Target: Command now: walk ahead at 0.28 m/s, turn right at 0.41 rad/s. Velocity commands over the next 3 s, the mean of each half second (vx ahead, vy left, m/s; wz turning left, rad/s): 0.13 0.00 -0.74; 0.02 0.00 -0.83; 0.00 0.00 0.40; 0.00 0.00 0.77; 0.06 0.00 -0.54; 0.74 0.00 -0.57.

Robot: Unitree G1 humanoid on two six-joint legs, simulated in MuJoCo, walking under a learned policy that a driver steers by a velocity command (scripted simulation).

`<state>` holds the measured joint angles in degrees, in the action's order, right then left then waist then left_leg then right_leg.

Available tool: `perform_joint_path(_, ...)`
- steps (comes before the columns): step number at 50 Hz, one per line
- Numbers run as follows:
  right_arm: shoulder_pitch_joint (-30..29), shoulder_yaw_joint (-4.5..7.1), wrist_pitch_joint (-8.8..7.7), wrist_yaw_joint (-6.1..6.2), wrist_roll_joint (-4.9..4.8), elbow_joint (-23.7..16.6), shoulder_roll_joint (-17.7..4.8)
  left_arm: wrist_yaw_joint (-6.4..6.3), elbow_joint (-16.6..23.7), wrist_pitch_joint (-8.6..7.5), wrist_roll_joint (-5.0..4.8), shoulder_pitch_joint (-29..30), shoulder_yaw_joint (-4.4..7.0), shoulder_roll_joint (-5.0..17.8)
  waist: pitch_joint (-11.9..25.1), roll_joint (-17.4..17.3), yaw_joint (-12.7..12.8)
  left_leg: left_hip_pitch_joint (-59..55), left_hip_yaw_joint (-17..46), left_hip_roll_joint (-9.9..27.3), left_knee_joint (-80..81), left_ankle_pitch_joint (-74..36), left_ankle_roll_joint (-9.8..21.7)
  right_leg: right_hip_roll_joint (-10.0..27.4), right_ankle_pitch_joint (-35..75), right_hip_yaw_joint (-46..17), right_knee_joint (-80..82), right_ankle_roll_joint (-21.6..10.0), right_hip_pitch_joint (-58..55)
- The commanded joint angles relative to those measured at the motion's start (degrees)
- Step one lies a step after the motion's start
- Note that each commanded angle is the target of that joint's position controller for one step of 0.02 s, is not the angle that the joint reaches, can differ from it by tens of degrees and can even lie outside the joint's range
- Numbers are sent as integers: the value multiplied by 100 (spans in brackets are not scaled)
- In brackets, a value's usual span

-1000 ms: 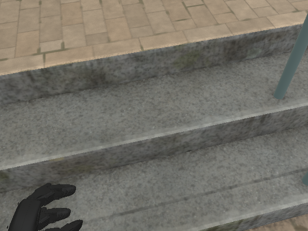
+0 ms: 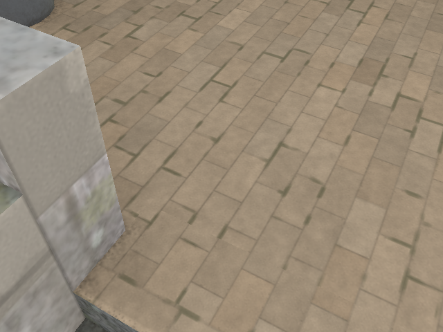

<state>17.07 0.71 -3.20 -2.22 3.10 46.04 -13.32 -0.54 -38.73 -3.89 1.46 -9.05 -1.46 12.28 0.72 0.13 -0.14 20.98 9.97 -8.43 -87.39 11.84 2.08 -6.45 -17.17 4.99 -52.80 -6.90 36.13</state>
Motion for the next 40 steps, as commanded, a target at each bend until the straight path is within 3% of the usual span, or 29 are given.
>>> perform_joint_path(1,-201,-66,-163,-151,-12,-844,-38,36,-67,-29,-61,-335,244,178,-148,-857,-367,2421,-129,399,-1657,668,-73,1144,2097,-3283,2791,-620,-1971)
perform_joint_path(2,-422,-153,-170,-101,-48,-1029,78,66,-218,-41,-88,-615,213,58,-139,-483,-313,2541,-223,403,-2023,839,-6,914,2314,-2952,2890,-483,-2032)
perform_joint_path(3,-470,-221,-192,-74,-108,-1118,215,87,-286,-29,-98,-747,191,-27,-85,-397,-365,2798,-339,486,-1927,687,34,822,2359,-2678,2975,-507,-2089)
perform_joint_path(5,-704,-356,-244,-18,-34,-1377,406,123,-278,76,-130,-976,258,102,46,-290,-366,3241,-614,592,-1502,312,-130,612,2965,-2386,2792,-435,-1973)
perform_joint_path(6,-771,-373,-236,7,-23,-1488,343,78,-205,154,-133,-994,275,193,135,-318,-404,3169,-725,636,-1030,143,-228,526,3063,-2397,2768,-373,-1704)
perform_joint_path(7,-992,-395,-201,65,66,-1716,264,-37,-38,301,-181,-670,362,435,238,-249,-495,2823,-943,669,-175,-7,-397,400,3550,-2454,2766,-308,-1305)
perform_joint_path(8,-1153,-383,-141,118,49,-1773,225,-148,83,401,-154,-693,383,519,487,-77,-413,2633,-1177,556,114,-115,-566,429,3994,-2586,2768,-249,-1348)
perform_joint_path(9,-1395,-356,-105,180,-11,-1884,196,-210,107,423,-139,-875,379,585,820,119,-319,2503,-1061,469,389,-165,-699,544,4338,-2908,2738,-209,-1607)
perform_joint_path(11,-1192,-326,55,305,-161,-1774,186,-343,214,575,-120,-918,416,785,1220,616,-320,2765,-782,374,140,-125,-913,734,4229,-3299,2461,-175,-2391)
perform_joint_path(12,-1291,-311,107,345,-224,-1778,138,-393,305,643,-151,-905,432,819,1200,668,-238,2926,-661,347,215,-93,-964,771,4060,-3425,2402,-111,-2645)
perform_joint_path(14,-1445,-192,182,424,-304,-1753,15,-466,453,705,-86,-1174,426,842,1070,810,68,3741,-363,175,-941,409,-1059,1104,3536,-4177,2398,-275,-3379)
perform_joint_path(16,-1636,-142,205,483,-385,-1857,2,-497,539,713,-161,-1469,436,835,588,833,267,4616,-121,111,-2145,1096,-1090,1368,3029,-4561,2367,-551,-3923)
perform_joint_path(18,-2341,-218,120,518,-349,-2182,190,-512,572,738,-232,-1823,431,636,155,513,511,5171,-201,108,-2201,1479,-1065,1331,3201,-4626,2301,-596,-4298)
perform_joint_path(19,-2608,-271,73,500,-344,-2336,333,-561,584,765,-231,-1890,420,610,76,546,572,5389,-294,92,-2375,1630,-1046,1305,3338,-4670,2296,-576,-4433)
perform_joint_path(22,-2511,-279,51,398,-354,-2587,279,-656,804,819,-250,-1509,477,765,113,652,361,5037,-272,186,-2197,1592,-964,1181,3757,-4670,2331,-501,-4173)
perform_joint_path(23,-2427,-251,75,394,-335,-2576,268,-669,864,811,-245,-1496,501,890,157,822,410,5127,-332,96,-2787,1769,-975,1292,4095,-4850,2316,-585,-4228)
perform_joint_path(27,-2334,-173,108,459,-197,-2806,50,-703,949,779,-441,-1242,626,1207,170,492,289,4815,-359,257,-2466,1825,-975,1172,4548,-4856,2277,-436,-3898)
perform_joint_path(28,-2368,-168,104,469,-176,-2890,56,-703,969,780,-468,-1131,647,1262,219,479,238,4566,-388,297,-2160,1646,-968,1114,4612,-4882,2290,-397,-3745)
perform_joint_path(30,-2401,-206,105,484,-177,-3135,231,-702,930,847,-627,-984,695,1361,463,762,78,4150,-320,498,-695,1702,-843,964,3919,-4919,2439,-198,-3638)
perform_joint_path(32,-2271,-107,106,446,-156,-3085,122,-695,1016,922,-685,-556,785,1441,591,920,-126,2540,-641,603,1392,1257,-778,907,3881,-4848,2877,18,-2931)
perform_joint_path(33,-1871,-24,185,464,-161,-3002,130,-609,868,1004,-819,-578,841,1590,881,1281,-396,618,-1062,357,2987,2717,-639,796,4389,-4594,3425,109,-2179)
perform_joint_path(34,-1240,261,132,459,-246,-2811,-298,-492,748,939,-920,-739,884,1612,1191,904,-693,-803,-734,475,4162,1782,-559,376,4238,-4388,2656,426,-2186)
perform_joint_path(35,-503,433,67,424,-14,-2562,-807,-341,878,846,-852,-886,802,1147,2547,-1666,-788,-2772,1718,1719,4718,1054,268,-492,2219,-3470,591,874,-990)
perform_joint_path(36,-596,469,107,612,164,-2494,-1167,-130,896,654,-412,-805,718,780,2834,-3997,-498,-2168,4033,3073,5371,-230,1077,-932,-1715,-2933,-1740,1191,-491)
perform_joint_path(37,-657,379,157,756,59,-2665,-811,-1,958,487,-220,-347,784,1090,1755,-3210,-601,-874,3651,2790,5582,-411,1065,-642,-1887,-2403,-3104,1369,-306)
perform_joint_path(38,-765,322,191,913,-56,-2541,-425,-32,1104,537,-236,249,794,1115,653,-2466,-515,128,2605,2407,5458,-308,910,-489,-1806,-1759,-3597,1390,87)
perform_joint_path(39,-1161,262,204,1002,-111,-2393,-27,-96,1065,647,-225,64,764,1116,-64,-1713,-219,964,1744,2309,4836,-223,851,-163,-1793,-1553,-4004,1317,161)
perform_joint_path(40,-1343,211,185,1042,-204,-2305,140,-126,885,752,-156,-389,731,1123,-251,-915,47,1424,1089,2221,4146,-126,776,135,-1188,-1354,-4389,1201,-81)
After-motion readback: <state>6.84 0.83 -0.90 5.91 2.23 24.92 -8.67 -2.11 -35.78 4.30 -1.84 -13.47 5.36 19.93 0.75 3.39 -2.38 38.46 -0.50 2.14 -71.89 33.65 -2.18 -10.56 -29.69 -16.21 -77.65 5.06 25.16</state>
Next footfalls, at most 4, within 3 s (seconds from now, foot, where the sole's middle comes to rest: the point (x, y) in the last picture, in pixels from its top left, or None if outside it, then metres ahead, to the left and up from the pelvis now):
0.66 left None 0.43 0.13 -0.55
1.14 right None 0.18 -0.04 -0.71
1.78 left None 0.34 0.24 -0.71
2.48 right None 0.22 -0.06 -0.58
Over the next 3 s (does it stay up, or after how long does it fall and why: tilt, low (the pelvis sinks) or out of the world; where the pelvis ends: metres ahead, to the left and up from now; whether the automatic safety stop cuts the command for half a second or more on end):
stays up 0.27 -0.04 0.04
